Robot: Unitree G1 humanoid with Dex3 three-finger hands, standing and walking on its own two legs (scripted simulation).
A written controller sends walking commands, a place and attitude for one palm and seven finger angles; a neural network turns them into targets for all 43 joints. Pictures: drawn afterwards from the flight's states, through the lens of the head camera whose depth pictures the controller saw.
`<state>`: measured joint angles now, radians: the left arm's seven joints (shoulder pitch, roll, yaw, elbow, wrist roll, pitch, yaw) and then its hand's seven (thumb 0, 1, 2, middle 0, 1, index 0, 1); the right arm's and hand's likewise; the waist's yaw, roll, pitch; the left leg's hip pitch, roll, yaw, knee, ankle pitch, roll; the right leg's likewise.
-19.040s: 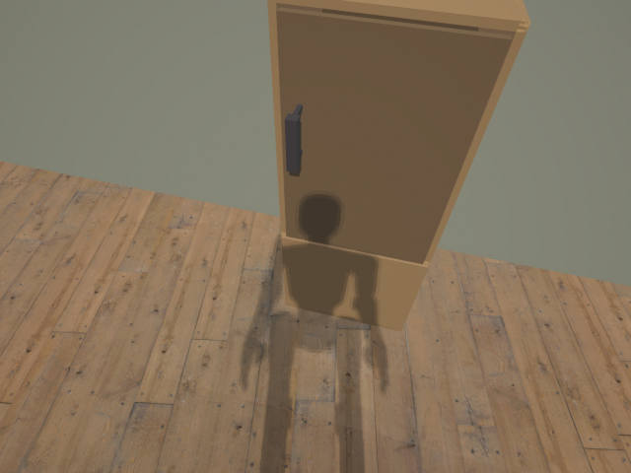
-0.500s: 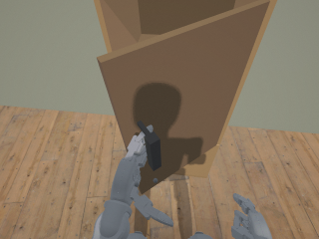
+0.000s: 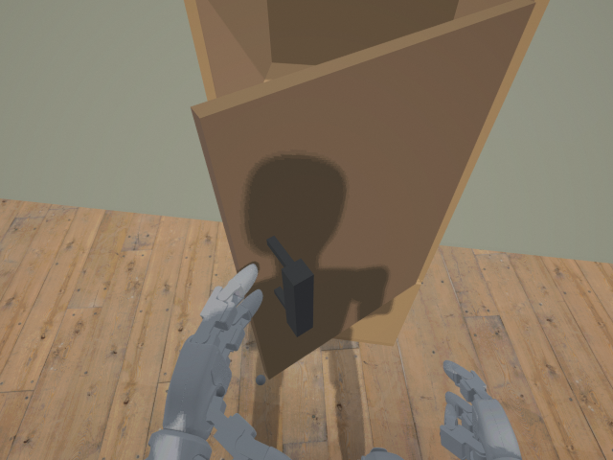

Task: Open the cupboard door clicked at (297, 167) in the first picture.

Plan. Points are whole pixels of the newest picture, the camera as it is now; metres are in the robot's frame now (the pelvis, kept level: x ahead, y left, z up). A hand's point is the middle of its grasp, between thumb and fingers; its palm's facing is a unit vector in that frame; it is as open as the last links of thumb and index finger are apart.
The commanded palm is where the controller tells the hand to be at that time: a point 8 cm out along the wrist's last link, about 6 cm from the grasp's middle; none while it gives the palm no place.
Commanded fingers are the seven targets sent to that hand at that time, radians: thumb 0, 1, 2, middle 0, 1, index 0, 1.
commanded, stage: slide the hand sideways off the handle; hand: left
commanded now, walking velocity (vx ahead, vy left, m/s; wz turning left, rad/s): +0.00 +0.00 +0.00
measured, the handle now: (288, 286) +0.31 +0.04 +0.09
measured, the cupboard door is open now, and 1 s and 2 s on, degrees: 41 41 41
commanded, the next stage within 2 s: draw the hand back to the body in 0.44 s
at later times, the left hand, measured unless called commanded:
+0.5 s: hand (213, 400) +0.18 +0.11 +0.09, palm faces -0.11 -0.99 -0.01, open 16.3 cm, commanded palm +0.15 +0.16 +0.09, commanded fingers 0.00 -0.50 0.30 -0.15 -0.30 -0.15 -0.30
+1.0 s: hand (144, 387) +0.17 +0.16 +0.13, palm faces -0.09 -0.99 -0.08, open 16.3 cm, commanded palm +0.15 +0.22 +0.15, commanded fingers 0.00 -0.36 0.36 -0.16 -0.30 -0.16 -0.30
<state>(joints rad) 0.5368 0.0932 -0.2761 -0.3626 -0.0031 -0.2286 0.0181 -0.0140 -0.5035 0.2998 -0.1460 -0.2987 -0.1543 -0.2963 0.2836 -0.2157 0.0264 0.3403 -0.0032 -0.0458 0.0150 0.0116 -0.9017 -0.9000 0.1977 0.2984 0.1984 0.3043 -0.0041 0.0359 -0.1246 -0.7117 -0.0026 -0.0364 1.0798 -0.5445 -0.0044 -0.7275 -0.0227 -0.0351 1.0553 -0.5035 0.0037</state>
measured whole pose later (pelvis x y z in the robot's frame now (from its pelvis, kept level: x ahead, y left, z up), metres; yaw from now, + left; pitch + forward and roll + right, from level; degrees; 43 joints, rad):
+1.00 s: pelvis +0.00 +0.01 +0.01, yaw +0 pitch +7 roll -3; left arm 0.65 0.26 0.06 -0.52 -0.23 -0.10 -0.20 -0.01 -0.50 0.30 -0.15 -0.30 -0.16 -0.30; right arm 0.31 -0.23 0.04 0.38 0.05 -0.09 -0.06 0.01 -0.90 -0.90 0.20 0.30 0.20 0.30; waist 0.01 0.06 -0.15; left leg -0.61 0.01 -0.06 1.02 -0.53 0.01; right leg -0.60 -0.01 -0.05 0.95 -0.47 0.01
